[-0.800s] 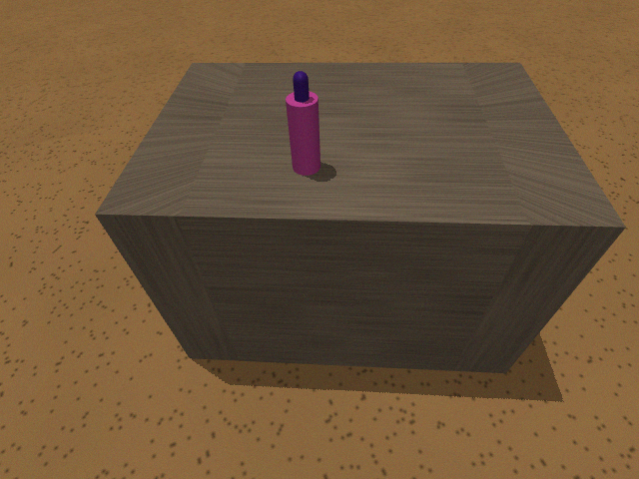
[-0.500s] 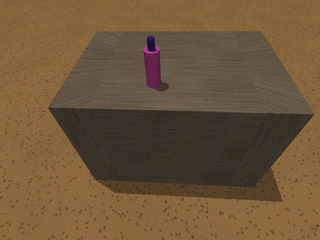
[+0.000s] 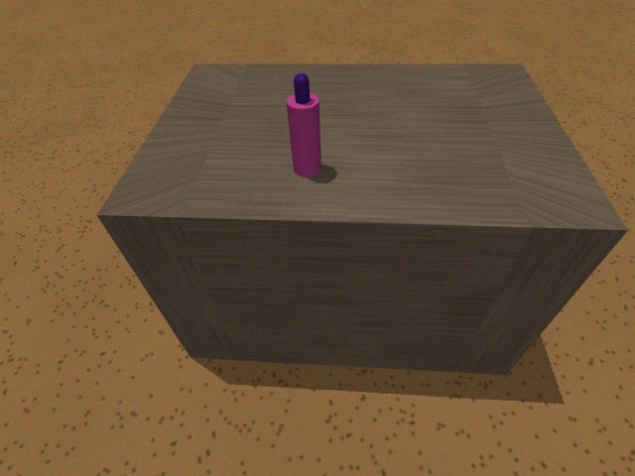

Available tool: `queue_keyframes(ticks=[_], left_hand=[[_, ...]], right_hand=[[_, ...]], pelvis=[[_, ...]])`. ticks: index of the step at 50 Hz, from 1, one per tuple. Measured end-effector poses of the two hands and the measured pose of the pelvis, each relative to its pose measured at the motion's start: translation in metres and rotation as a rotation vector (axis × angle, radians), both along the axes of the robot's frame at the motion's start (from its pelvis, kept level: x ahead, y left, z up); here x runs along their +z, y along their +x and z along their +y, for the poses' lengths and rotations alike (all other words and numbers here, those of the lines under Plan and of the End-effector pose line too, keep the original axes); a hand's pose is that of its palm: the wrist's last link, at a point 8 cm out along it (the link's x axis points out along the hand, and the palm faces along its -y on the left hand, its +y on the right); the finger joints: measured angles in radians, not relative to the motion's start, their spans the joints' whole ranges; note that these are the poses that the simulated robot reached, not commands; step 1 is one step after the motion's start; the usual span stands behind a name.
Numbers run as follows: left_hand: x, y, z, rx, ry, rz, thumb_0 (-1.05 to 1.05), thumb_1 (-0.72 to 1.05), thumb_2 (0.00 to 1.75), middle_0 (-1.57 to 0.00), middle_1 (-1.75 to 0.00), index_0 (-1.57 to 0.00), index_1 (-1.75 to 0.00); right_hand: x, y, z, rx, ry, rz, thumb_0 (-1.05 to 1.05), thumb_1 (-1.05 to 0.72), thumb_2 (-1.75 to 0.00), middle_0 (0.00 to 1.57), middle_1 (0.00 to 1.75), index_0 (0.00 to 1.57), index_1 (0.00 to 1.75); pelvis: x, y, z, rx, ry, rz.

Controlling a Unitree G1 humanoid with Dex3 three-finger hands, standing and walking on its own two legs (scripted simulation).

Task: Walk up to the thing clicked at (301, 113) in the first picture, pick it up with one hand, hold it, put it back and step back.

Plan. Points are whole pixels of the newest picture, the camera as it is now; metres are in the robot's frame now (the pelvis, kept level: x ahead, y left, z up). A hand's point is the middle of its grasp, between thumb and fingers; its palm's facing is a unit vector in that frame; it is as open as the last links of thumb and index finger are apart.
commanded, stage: stand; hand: left
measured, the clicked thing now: (304, 125) +0.77 +0.06 +0.03
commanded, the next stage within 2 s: walk up in 0.32 s
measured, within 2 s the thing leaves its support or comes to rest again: neither
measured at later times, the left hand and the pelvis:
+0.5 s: hand out of the picture +0.09 +0.26 -0.16, palm faces -0.07 -0.93 -0.36, open 7.4 cm; pelvis +0.02 -0.02 -0.01, yaw -2 degrees
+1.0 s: hand (210, 451) +0.20 +0.20 -0.17, palm faces -0.07 -0.93 -0.36, open 7.4 cm; pelvis +0.17 -0.07 -0.02, yaw -3 degrees
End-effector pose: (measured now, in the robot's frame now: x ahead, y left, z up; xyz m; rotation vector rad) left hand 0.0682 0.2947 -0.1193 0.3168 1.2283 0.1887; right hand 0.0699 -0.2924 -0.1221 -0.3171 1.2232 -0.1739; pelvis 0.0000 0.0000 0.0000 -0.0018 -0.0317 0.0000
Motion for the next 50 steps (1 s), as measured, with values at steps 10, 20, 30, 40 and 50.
queue_keyframes(ticks=[10, 20, 30, 40, 50], left_hand=[[-0.001, 0.001, 0.0, 0.0, -0.001, 0.003, 0.0, 0.91, 0.9, -0.21, -0.3, -0.2, -0.3], [-0.002, 0.004, 0.004, -0.01, -0.01, -0.001, 0.0, 0.91, 0.9, -0.21, -0.3, -0.2, -0.3], [0.005, 0.049, -0.015, -0.081, 0.049, 0.012, 0.01, 0.91, 0.9, -0.21, -0.3, -0.2, -0.3], [0.012, 0.076, -0.06, -0.041, 0.041, -0.03, 0.0, 0.91, 0.9, -0.21, -0.3, -0.2, -0.3], [-0.01, 0.131, -0.051, -0.051, 0.019, -0.02, 0.0, 0.9, 0.9, -0.21, -0.3, -0.2, -0.3]], right_hand=[[0.001, 0.001, -0.001, -0.002, -0.003, 0.004, 0.0, -0.9, -0.9, 0.21, 0.3, 0.2, 0.3], [0.003, -0.001, -0.007, -0.013, -0.005, -0.033, 0.0, -0.9, -0.9, 0.21, 0.3, 0.2, 0.3], [-0.004, -0.027, -0.082, -0.095, -0.064, 0.038, 0.0, -0.9, -0.9, 0.21, 0.3, 0.21, 0.3], [-0.004, 0.057, -0.111, -0.049, -0.035, -0.004, 0.01, -0.91, -0.9, 0.2, 0.3, 0.2, 0.3], [0.003, 0.168, -0.087, 0.028, -0.037, -0.102, 0.0, -0.9, -0.9, 0.21, 0.3, 0.2, 0.3]], pelvis=[[0.0, 0.001, 0.0, 0.001, -0.001, 0.001], [-0.003, 0.008, -0.002, -0.017, 0.007, 0.007], [-0.017, 0.046, -0.047, -0.069, 0.031, -0.011], [-0.013, 0.101, -0.076, -0.06, -0.014, -0.026], [-0.023, 0.168, -0.066, -0.056, -0.025, -0.015]])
